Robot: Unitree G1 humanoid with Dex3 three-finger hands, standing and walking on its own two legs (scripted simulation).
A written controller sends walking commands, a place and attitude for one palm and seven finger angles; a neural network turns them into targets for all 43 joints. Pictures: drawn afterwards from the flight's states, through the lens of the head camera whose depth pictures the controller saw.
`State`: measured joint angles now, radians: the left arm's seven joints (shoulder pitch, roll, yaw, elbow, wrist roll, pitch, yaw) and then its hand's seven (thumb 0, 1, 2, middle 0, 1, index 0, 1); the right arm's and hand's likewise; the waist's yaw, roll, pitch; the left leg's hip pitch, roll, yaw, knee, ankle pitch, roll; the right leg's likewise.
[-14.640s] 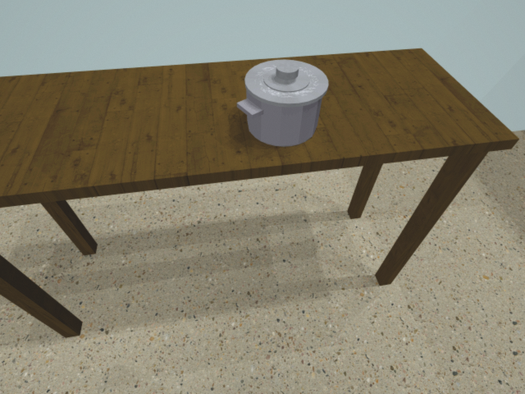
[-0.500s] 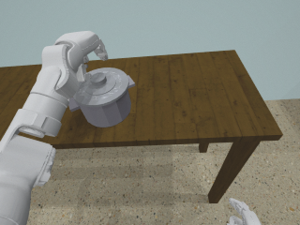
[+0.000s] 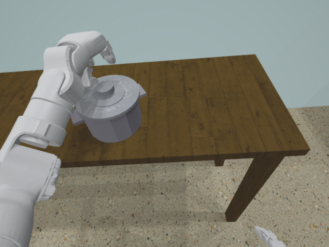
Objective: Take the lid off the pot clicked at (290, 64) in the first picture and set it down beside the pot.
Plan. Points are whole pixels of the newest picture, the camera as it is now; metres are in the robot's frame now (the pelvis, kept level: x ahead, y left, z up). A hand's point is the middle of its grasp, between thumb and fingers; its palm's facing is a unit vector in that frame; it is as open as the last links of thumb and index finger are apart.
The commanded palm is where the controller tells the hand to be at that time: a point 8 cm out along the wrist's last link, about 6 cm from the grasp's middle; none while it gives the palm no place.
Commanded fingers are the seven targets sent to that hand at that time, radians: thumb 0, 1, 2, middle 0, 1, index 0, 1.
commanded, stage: move the open hand above the knob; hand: left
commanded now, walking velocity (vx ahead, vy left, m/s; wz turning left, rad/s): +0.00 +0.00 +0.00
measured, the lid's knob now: (105, 88) +0.47 +0.15 +0.15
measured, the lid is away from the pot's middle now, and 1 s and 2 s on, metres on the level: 0.00 0.00 0.00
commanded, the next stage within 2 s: lower the open fingers around the knob in 0.32 s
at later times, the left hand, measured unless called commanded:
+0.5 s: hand (96, 70) +0.45 +0.14 +0.22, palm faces -0.20 -0.05 -0.98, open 10.1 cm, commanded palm +0.42 +0.16 +0.28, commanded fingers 0.00 -0.36 1.61 -0.86 -0.08 -0.86 -0.08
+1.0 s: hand (96, 90) +0.42 +0.15 +0.18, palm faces -0.27 -0.08 -0.96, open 10.1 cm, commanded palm +0.41 +0.16 +0.24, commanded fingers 0.00 -0.36 1.61 -0.86 -0.08 -0.86 -0.08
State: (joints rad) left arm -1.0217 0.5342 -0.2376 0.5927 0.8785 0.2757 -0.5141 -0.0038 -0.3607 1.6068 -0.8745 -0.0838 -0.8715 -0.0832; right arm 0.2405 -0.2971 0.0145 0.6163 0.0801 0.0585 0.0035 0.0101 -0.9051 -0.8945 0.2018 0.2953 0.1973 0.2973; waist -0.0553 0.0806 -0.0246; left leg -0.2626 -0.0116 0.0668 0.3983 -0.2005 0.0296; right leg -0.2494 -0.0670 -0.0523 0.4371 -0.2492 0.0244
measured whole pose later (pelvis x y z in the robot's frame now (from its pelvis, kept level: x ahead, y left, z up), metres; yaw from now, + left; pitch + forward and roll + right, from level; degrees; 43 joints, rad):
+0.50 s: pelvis +0.00 +0.00 +0.00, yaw +1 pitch +4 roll +1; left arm -1.06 0.48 -0.27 0.62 0.87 0.30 -0.50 0.00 -0.36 1.61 -0.88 -0.08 -0.87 -0.08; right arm 0.20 -0.28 0.03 0.62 0.08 0.06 0.00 0.01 -0.90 -0.89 0.20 0.30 0.20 0.30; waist -0.04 0.08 -0.03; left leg -0.27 -0.02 0.05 0.41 -0.20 0.03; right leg -0.26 -0.07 -0.06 0.45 -0.25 0.02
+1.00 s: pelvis -0.01 -0.01 +0.00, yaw +1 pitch +2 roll +1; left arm -0.91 0.49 -0.27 0.54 0.84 0.31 -0.50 0.00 -0.36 1.61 -0.87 -0.08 -0.87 -0.08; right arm 0.19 -0.29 0.02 0.61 0.08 0.07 0.00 0.01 -0.90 -0.89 0.20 0.30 0.20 0.30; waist -0.04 0.08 -0.02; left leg -0.25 -0.01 0.05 0.42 -0.20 0.02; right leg -0.23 -0.06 -0.07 0.46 -0.26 0.01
